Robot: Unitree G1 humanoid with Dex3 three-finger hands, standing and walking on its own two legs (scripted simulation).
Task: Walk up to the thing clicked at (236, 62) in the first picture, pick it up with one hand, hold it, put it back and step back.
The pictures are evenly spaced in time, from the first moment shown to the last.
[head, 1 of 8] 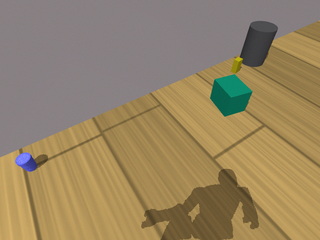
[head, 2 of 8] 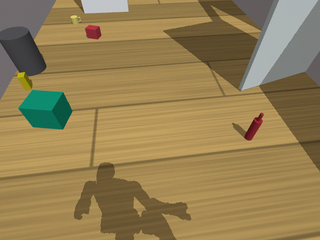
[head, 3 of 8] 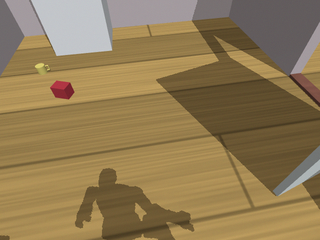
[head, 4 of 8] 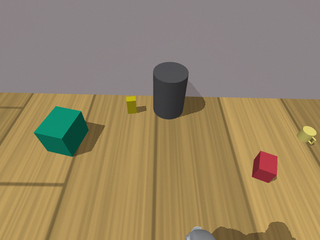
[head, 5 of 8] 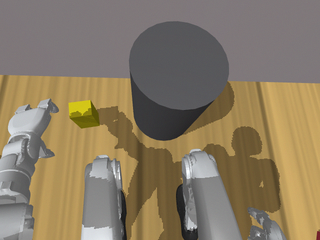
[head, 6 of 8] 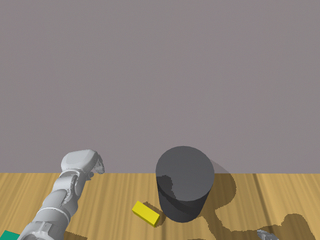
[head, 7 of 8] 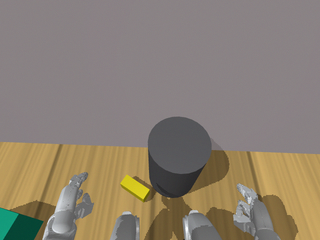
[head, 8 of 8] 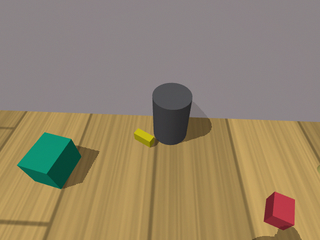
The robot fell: no
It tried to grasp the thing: yes
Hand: left
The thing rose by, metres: 0.10
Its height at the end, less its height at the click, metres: -0.04
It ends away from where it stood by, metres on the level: 0.13
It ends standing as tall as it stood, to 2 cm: no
